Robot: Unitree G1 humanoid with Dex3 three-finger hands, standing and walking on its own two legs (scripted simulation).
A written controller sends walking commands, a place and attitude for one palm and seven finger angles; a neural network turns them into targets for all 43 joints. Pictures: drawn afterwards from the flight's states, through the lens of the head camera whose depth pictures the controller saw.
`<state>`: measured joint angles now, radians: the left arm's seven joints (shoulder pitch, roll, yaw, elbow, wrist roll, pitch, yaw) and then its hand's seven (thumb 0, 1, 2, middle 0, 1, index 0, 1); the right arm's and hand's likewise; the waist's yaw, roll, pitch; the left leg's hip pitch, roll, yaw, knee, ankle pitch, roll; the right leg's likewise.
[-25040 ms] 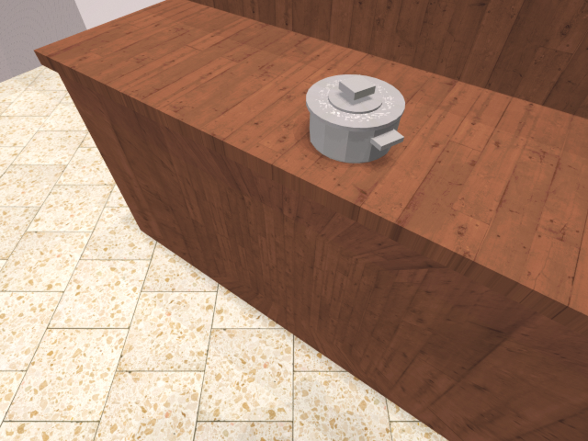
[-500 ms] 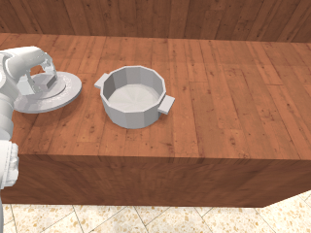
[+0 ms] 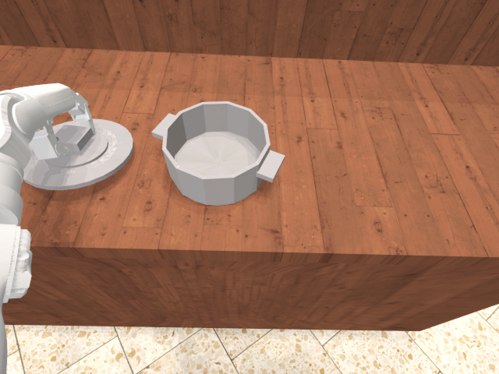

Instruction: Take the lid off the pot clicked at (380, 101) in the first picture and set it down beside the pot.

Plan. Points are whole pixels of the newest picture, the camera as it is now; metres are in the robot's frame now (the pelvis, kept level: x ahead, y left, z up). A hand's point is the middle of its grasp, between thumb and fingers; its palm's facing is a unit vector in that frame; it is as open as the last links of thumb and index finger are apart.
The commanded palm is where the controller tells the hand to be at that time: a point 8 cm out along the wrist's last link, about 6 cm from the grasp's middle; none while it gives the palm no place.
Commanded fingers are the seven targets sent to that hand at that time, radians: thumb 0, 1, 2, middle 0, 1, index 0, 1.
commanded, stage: lower the lid onto the table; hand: left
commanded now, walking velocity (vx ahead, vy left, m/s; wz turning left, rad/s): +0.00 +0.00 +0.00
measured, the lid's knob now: (72, 137) +0.48 +0.28 +0.09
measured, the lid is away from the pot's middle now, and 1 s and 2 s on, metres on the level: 0.24 0.24 0.24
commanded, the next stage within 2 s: open the fingers wide in 0.10 s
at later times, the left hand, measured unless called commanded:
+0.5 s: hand (53, 146) +0.45 +0.29 +0.10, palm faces -0.39 -0.05 -0.92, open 8.2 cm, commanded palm +0.46 +0.28 +0.17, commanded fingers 0.00 0.26 1.03 -0.85 -0.93 -0.69 -0.83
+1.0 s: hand (58, 144) +0.46 +0.29 +0.10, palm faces -0.39 -0.05 -0.92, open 9.7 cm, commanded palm +0.46 +0.28 +0.17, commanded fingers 0.00 -0.12 0.87 -0.46 -0.65 -0.46 -0.65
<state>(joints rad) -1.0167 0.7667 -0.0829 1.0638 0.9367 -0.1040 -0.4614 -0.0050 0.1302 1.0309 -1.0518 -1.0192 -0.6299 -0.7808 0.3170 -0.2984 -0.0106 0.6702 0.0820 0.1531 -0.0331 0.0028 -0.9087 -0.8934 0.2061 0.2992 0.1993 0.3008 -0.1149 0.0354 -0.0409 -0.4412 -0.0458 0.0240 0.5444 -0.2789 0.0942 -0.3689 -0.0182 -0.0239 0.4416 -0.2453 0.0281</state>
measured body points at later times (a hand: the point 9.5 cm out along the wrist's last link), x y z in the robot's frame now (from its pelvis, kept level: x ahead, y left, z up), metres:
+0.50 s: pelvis -0.01 +0.00 -0.01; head +0.06 +0.02 +0.44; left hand +0.47 +0.29 +0.15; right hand +0.02 -0.27 -0.12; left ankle -0.01 +0.05 -0.73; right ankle -0.03 -0.15 -0.73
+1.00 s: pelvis +0.00 +0.00 +0.00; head +0.06 +0.01 +0.44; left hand +0.47 +0.29 +0.16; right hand +0.04 -0.27 -0.12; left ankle -0.01 +0.05 -0.73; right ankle -0.03 -0.15 -0.73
